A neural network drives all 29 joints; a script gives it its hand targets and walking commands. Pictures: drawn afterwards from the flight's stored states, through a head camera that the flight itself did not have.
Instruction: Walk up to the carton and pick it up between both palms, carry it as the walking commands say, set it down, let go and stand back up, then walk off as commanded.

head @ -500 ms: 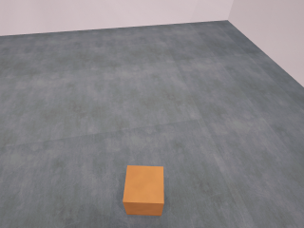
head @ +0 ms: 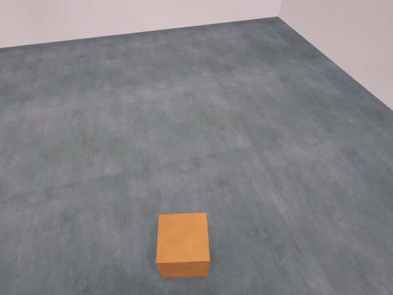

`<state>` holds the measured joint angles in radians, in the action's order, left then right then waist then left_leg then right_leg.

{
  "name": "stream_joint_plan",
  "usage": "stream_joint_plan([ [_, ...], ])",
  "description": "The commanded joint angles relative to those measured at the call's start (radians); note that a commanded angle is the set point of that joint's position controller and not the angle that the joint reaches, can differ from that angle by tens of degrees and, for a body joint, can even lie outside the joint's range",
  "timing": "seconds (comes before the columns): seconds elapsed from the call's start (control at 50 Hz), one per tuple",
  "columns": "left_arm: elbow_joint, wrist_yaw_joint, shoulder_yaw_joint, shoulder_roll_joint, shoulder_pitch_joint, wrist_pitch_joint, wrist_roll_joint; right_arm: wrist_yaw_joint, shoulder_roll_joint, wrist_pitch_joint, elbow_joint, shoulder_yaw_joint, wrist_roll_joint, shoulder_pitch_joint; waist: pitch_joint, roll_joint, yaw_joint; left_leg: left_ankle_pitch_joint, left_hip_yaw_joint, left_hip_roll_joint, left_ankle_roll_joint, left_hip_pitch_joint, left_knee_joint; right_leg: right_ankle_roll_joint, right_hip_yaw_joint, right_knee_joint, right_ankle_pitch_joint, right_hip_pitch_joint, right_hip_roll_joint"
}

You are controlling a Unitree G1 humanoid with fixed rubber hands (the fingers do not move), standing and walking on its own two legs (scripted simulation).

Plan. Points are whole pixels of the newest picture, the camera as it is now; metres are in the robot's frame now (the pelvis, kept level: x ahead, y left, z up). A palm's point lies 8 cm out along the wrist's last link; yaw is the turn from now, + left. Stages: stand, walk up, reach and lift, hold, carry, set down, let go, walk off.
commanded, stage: walk up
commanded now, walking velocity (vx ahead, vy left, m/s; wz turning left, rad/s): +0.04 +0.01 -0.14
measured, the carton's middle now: (184, 246) +0.43 +0.06 -0.65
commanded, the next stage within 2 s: stand in 0.98 s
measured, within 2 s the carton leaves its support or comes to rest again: neither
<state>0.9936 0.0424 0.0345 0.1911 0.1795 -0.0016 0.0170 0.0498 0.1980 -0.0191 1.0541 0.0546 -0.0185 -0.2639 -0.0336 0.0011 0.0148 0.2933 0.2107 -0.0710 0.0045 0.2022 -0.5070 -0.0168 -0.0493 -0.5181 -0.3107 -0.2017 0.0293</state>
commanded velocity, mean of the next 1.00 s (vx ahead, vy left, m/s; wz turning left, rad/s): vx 0.05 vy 0.02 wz -0.04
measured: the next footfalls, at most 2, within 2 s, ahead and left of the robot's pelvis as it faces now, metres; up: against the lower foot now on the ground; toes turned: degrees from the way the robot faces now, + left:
left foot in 0.72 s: +0.13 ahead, +0.16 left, +0.00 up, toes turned -10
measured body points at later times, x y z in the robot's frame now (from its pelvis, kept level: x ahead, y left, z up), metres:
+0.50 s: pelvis +0.01 -0.01 +0.01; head +0.01 -0.02 +0.46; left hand +0.04 +0.23 -0.14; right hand +0.00 -0.25 -0.15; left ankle -0.02 +0.10 -0.72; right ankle -0.02 -0.10 -0.73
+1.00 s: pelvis +0.06 +0.06 +0.00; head +0.08 +0.07 +0.45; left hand +0.06 +0.29 -0.16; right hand +0.09 -0.17 -0.14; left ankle +0.10 +0.16 -0.74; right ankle -0.01 -0.10 -0.74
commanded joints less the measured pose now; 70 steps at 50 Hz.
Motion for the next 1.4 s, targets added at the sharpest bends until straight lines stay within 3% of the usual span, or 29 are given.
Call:
stream_joint_plan([
  [0.0,-0.041,0.005,0.023,0.117,0.021,0.007,-0.001,-0.001,0.091,0.008,-0.030,0.015,-0.001,-0.052,0.014,0.044,-0.001,-0.129,-0.097,-0.086,-0.012,-0.097,0.048,-0.048,-0.137,0.110,0.304,-0.110,-0.157],
  [0.06,-0.058,0.003,0.018,0.090,-0.001,0.005,-0.002,0.001,0.116,0.009,-0.022,0.021,0.000,-0.081,0.020,-0.043,0.015,-0.136,-0.146,-0.152,0.022,-0.160,0.118,-0.016,-0.043,0.019,0.222,-0.177,-0.094],
  [0.12,-0.073,-0.002,0.014,0.065,0.004,-0.002,0.004,0.007,0.124,0.008,-0.012,0.018,-0.003,-0.091,0.012,-0.109,0.009,-0.198,-0.237,-0.275,0.099,-0.117,0.201,0.012,0.055,-0.088,0.039,-0.175,-0.064],
  [0.16,-0.051,-0.007,0.003,0.040,0.044,-0.003,0.005,0.002,0.076,0.014,-0.023,-0.003,-0.010,-0.036,0.002,-0.063,-0.028,-0.264,-0.170,-0.213,0.068,0.002,0.170,-0.003,0.019,0.063,0.137,-0.015,-0.098],
  [0.18,-0.038,-0.006,0.008,0.074,0.056,0.003,0.005,-0.001,0.074,0.015,-0.029,-0.002,-0.006,-0.028,-0.008,-0.013,-0.024,-0.248,-0.100,-0.135,0.023,0.000,0.117,-0.023,-0.025,0.121,0.303,0.022,-0.128],
  [0.22,-0.016,-0.002,0.018,0.116,0.080,0.013,0.000,-0.007,0.074,0.014,-0.021,0.000,0.003,-0.053,0.026,0.050,-0.015,-0.199,-0.086,-0.081,-0.014,-0.052,0.097,-0.058,-0.088,0.151,0.475,0.038,-0.179],
  [0.42,0.047,0.001,-0.006,0.065,0.093,0.020,-0.007,-0.008,0.053,0.009,0.031,0.000,0.000,-0.096,-0.021,-0.002,0.004,-0.153,-0.096,-0.101,-0.015,-0.128,0.179,-0.036,-0.047,0.221,0.321,0.014,-0.149],
  [0.44,0.066,-0.009,0.017,0.110,0.221,0.014,0.004,-0.019,0.093,0.007,0.051,0.020,0.007,-0.130,0.060,-0.013,-0.047,0.290,-0.025,-0.041,-0.013,-0.031,0.034,-0.086,-0.135,0.250,-0.323,0.100,-0.189],
  [0.46,0.072,-0.010,0.050,0.210,0.298,0.005,0.014,-0.033,0.093,-0.002,0.024,0.026,-0.003,-0.056,-0.067,0.064,-0.126,0.353,-0.004,0.010,-0.030,0.246,-0.156,-0.143,-0.338,0.342,-0.585,0.165,-0.304],
  [0.48,0.082,-0.005,0.059,0.231,0.300,0.002,0.009,-0.046,0.060,-0.004,-0.047,0.018,-0.023,0.074,-0.183,0.144,-0.156,0.303,-0.095,-0.017,-0.045,0.426,-0.337,-0.182,-0.474,0.421,-0.591,0.134,-0.401],
  [0.5,0.095,-0.002,0.043,0.180,0.269,0.009,0.010,-0.056,0.044,0.004,-0.078,0.017,-0.026,0.111,-0.205,0.108,-0.112,0.203,-0.170,-0.041,-0.047,0.462,-0.399,-0.170,-0.453,0.442,-0.466,0.101,-0.406],
  [0.54,0.092,-0.004,0.024,0.128,0.220,0.032,0.016,-0.064,0.034,0.022,-0.041,0.024,-0.020,0.012,-0.127,0.079,-0.046,0.093,-0.193,-0.043,-0.048,0.397,-0.393,-0.123,-0.317,0.428,-0.233,0.117,-0.351],
  [0.6,0.099,-0.010,0.020,0.112,0.206,0.056,0.016,-0.064,0.043,0.031,-0.056,0.019,-0.001,0.021,-0.104,0.141,-0.041,0.041,-0.152,-0.021,-0.060,0.285,-0.268,-0.102,-0.157,0.394,-0.019,0.063,-0.292],
  [0.62,0.111,-0.003,-0.008,0.035,0.169,0.057,0.010,-0.057,0.004,0.034,-0.073,0.000,0.018,0.022,-0.099,0.172,-0.003,0.010,-0.161,-0.005,-0.051,0.132,-0.120,-0.074,-0.015,0.291,0.369,-0.007,-0.197],
  [0.64,0.120,0.001,-0.005,0.061,0.180,0.050,0.005,-0.045,0.016,0.034,-0.080,0.003,0.023,0.015,-0.078,0.195,0.008,-0.042,-0.100,0.051,-0.040,0.075,-0.049,-0.085,0.034,0.192,0.662,0.013,-0.151],
  [0.66,0.123,-0.001,0.003,0.098,0.205,0.045,-0.005,-0.032,0.033,0.033,-0.057,0.006,0.023,-0.039,-0.036,0.170,0.013,-0.159,-0.064,0.072,-0.029,-0.003,0.029,-0.077,0.041,0.138,0.798,0.027,-0.163],
  [0.68,0.133,-0.004,0.005,0.109,0.243,0.044,-0.016,-0.026,0.049,0.037,-0.038,0.007,0.021,-0.085,-0.001,0.128,0.021,-0.315,-0.081,0.053,-0.020,-0.116,0.107,-0.054,0.028,0.126,0.731,-0.004,-0.160],
  [0.7,0.129,-0.008,0.000,0.090,0.262,0.046,-0.021,-0.023,0.094,0.044,-0.030,0.013,0.014,-0.129,0.040,0.065,0.030,-0.514,-0.151,-0.035,-0.005,-0.234,0.113,-0.022,0.019,0.116,0.509,-0.069,-0.139],
  [0.72,0.119,-0.009,-0.003,0.063,0.288,0.043,-0.012,-0.024,0.143,0.049,-0.031,0.013,0.005,-0.152,0.078,-0.043,0.021,-0.694,-0.270,-0.171,0.019,-0.284,0.104,0.011,0.033,0.075,0.109,-0.123,-0.094],
  [0.74,0.129,0.000,-0.008,0.012,0.346,0.022,-0.020,-0.025,0.145,0.041,-0.026,-0.002,0.008,-0.137,0.101,-0.179,-0.002,-0.687,-0.354,-0.271,0.094,-0.215,0.137,0.025,0.059,0.038,-0.114,-0.069,-0.077],
  [0.78,0.129,0.005,-0.007,0.016,0.307,-0.008,-0.010,-0.021,0.111,0.022,-0.036,-0.011,0.014,-0.040,0.012,-0.163,-0.015,-0.335,-0.348,-0.203,0.093,-0.096,0.195,0.022,0.048,0.076,-0.060,-0.036,-0.073],
  [0.84,0.119,-0.008,0.001,0.042,0.284,-0.008,0.001,-0.012,0.101,0.015,-0.043,-0.010,0.015,0.008,-0.029,-0.110,-0.024,-0.194,-0.264,-0.102,0.053,-0.041,0.208,0.031,0.030,0.160,0.092,-0.002,-0.095],
  [0.94,0.136,0.003,0.003,0.043,0.260,0.000,-0.005,-0.015,0.082,0.036,-0.016,-0.001,0.016,-0.044,0.017,-0.042,-0.013,-0.395,-0.239,-0.084,0.053,-0.128,0.159,0.041,0.031,0.186,0.138,0.024,-0.109],
  [1.02,0.138,-0.001,0.001,0.036,0.217,0.005,0.001,-0.016,0.056,0.031,0.002,-0.007,0.006,-0.052,-0.019,-0.021,-0.017,-0.240,-0.210,-0.055,0.037,-0.089,0.180,0.037,0.023,0.212,0.135,0.026,-0.125],
  [1.2,0.167,0.000,-0.010,0.034,0.191,0.009,-0.008,-0.020,0.051,0.035,0.026,-0.013,0.004,-0.098,-0.029,0.007,-0.008,-0.274,-0.191,-0.051,0.030,-0.090,0.158,0.031,0.018,0.221,0.163,0.019,-0.132],
  [1.22,-0.527,-0.015,-0.084,0.139,-0.618,-0.008,-0.108,-0.036,0.166,0.028,-0.633,-0.085,0.110,0.689,0.166,0.020,-0.031,0.034,-0.208,0.054,0.048,0.139,0.019,0.006,0.046,0.049,-0.136,-0.280,-0.014],
  [1.24,-0.368,0.009,-0.047,0.114,-0.424,-0.119,-0.087,-0.016,0.160,-0.072,-0.456,-0.054,0.093,0.526,0.096,0.005,-0.027,0.127,-0.145,0.032,0.022,0.172,-0.032,-0.044,0.112,0.003,-0.175,-0.386,-0.044],
  [1.3,-0.367,-0.007,-0.055,0.140,-0.236,-0.397,-0.091,-0.029,0.171,-0.319,-0.431,-0.082,0.100,0.325,0.062,0.069,-0.036,0.083,-0.119,0.069,0.023,-0.026,-0.071,-0.049,0.131,0.038,-0.210,-0.528,-0.063],
  [1.38,-0.335,-0.018,-0.046,0.056,-0.084,-0.661,-0.091,-0.032,0.078,-0.587,-0.362,-0.047,0.076,0.159,0.162,0.016,-0.020,-0.227,-0.180,0.079,0.052,-0.007,-0.111,-0.064,0.038,-0.003,0.056,-0.534,-0.028],
])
